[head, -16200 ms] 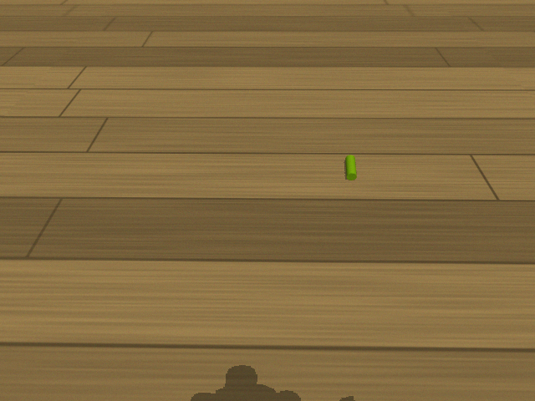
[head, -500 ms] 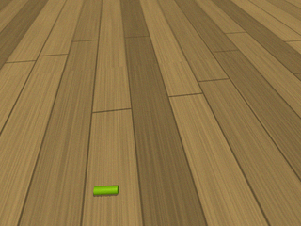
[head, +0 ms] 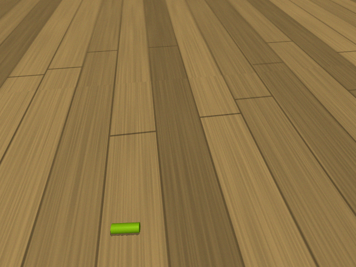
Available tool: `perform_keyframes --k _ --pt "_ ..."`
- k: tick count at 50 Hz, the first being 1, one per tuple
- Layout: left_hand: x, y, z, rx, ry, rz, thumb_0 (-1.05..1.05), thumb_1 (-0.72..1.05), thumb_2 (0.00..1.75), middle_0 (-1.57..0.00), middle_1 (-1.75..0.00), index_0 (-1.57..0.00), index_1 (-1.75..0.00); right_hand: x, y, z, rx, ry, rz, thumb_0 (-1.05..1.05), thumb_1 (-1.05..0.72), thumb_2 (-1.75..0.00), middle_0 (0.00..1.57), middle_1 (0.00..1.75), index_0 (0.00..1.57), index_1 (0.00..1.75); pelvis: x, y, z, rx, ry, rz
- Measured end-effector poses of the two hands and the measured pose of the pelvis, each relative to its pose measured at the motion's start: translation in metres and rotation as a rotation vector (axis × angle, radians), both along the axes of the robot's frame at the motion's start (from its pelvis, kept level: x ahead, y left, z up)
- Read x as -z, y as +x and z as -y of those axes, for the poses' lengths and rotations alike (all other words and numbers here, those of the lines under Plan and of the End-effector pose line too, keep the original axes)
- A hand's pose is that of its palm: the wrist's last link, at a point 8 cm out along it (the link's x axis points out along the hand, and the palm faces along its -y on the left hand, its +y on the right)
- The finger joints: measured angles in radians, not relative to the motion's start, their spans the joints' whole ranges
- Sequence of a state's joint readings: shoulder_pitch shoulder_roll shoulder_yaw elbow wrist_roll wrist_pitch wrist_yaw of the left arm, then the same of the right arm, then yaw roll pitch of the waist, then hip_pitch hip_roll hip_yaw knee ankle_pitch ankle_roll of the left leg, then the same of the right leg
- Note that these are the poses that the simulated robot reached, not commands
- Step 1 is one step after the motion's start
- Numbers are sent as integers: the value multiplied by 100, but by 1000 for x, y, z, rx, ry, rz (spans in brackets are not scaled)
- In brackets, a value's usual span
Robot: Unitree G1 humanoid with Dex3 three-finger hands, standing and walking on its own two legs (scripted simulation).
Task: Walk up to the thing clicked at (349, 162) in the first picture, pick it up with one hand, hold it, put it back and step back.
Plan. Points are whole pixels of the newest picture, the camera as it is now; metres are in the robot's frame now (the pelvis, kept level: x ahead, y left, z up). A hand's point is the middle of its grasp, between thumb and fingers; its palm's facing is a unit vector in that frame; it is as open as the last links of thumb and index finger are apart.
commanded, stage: stand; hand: left
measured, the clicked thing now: (125, 228) +0.48 +0.30 -0.76
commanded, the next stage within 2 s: walk up in 1.24 s
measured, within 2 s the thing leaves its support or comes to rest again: neither
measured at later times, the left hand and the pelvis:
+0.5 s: hand out of the picture +0.07 +0.25 -0.15, palm faces -0.03 -0.94 -0.35, open 7.3 cm; pelvis +0.00 +0.00 +0.00, yaw +0 degrees
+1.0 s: hand out of the picture +0.08 +0.25 -0.15, palm faces -0.04 -0.94 -0.35, open 7.3 cm; pelvis +0.00 +0.00 +0.00, yaw +0 degrees
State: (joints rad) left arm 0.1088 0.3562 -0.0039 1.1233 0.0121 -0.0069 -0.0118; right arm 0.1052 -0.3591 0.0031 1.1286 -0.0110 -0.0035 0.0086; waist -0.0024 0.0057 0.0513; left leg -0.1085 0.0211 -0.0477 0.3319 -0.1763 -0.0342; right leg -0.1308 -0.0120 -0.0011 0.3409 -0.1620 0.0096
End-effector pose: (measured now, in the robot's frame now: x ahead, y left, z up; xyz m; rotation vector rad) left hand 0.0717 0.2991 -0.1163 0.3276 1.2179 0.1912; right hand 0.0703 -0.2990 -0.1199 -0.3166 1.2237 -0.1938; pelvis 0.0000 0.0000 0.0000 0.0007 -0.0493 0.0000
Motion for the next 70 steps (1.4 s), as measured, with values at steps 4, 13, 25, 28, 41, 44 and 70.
perform_keyframes --k 4,13,25,28,41,44,70 --pt "0 -3 0 -3 1 -9 0 91 90 -21 -30 -21 -30 1 -3 1 2 0 -9 0 -91 -90 20 30 20 30 0 0 0 0 0 1" --pt "0 -7 0 -6 3 -13 0 91 90 -21 -30 -21 -30 2 -8 2 8 3 -18 0 -91 -90 20 30 20 30 0 -1 2 -1 -1 3" --pt "0 -9 1 -7 4 -16 0 91 90 -21 -30 -21 -30 3 -15 3 9 2 -29 0 -91 -90 20 30 20 30 0 -3 2 -2 1 0" --pt "0 -10 1 -7 3 -19 0 91 90 -21 -30 -21 -30 3 -16 3 10 2 -35 0 -91 -90 20 30 20 30 0 -2 2 -1 1 -2" --pt "0 -2 1 1 5 -15 0 91 90 -21 -30 -21 -30 3 -12 3 16 0 -34 0 -91 -90 20 30 20 30 0 3 1 1 -1 -3" --pt "0 1 1 5 5 -6 0 91 90 -21 -30 -21 -30 2 -8 2 15 0 -23 0 -91 -90 20 30 20 30 0 3 1 2 -1 -2" --pt "-2 -8 -29 -31 53 13 0 90 90 -21 -30 -21 -30 5 -11 -1 12 -26 -62 0 -91 -90 20 30 20 30 6 -2 -22 -10 -13 -9"
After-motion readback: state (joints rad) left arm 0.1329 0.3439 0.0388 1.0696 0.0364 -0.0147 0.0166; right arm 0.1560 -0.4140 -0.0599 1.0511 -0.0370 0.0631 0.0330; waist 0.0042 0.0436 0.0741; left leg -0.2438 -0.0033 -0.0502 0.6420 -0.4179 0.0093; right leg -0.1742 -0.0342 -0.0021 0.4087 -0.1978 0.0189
